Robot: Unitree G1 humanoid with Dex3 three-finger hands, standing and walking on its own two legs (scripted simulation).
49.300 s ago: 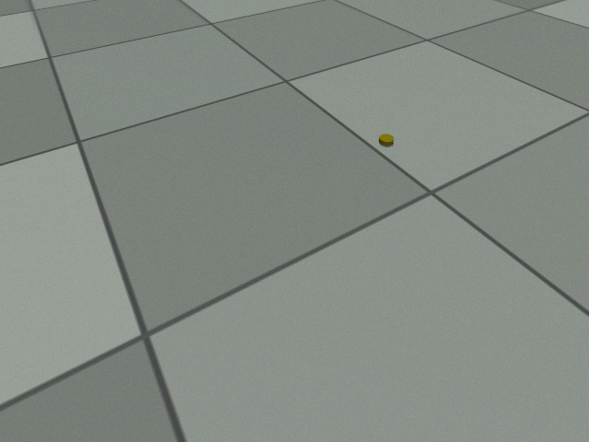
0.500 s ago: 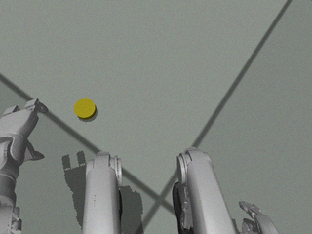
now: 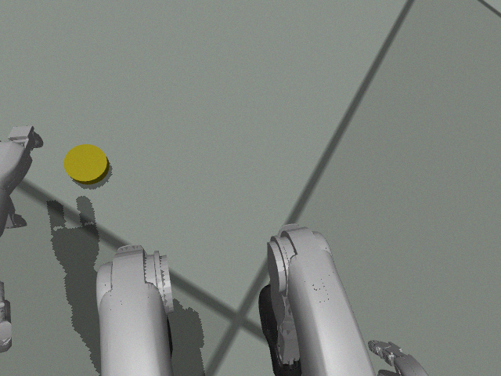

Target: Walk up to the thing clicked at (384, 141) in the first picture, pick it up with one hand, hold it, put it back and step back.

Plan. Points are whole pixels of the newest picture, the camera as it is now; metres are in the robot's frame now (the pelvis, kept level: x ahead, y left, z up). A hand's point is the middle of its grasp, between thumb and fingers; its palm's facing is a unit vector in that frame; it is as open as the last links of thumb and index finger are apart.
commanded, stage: rise first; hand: left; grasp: from above
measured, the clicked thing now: (87, 164) +0.53 +0.28 -0.34
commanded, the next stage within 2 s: none
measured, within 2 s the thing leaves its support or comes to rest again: neither
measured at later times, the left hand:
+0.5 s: hand (31, 174) +0.46 +0.33 -0.20, palm faces -0.44 -0.10 -0.89, open 14.2 cm
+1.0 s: hand (38, 173) +0.47 +0.32 -0.21, palm faces -0.44 -0.09 -0.90, open 14.3 cm
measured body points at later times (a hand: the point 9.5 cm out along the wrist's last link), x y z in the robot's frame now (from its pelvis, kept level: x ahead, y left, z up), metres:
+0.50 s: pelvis +0.01 -0.01 -0.02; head +0.26 +0.07 +0.34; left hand +0.48 +0.33 -0.15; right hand +0.07 -0.28 -0.12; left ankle +0.08 +0.13 -0.31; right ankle +0.10 -0.14 -0.31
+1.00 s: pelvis +0.01 +0.00 -0.03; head +0.26 +0.09 +0.33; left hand +0.49 +0.33 -0.16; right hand +0.06 -0.28 -0.12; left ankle +0.08 +0.13 -0.31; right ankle +0.10 -0.14 -0.31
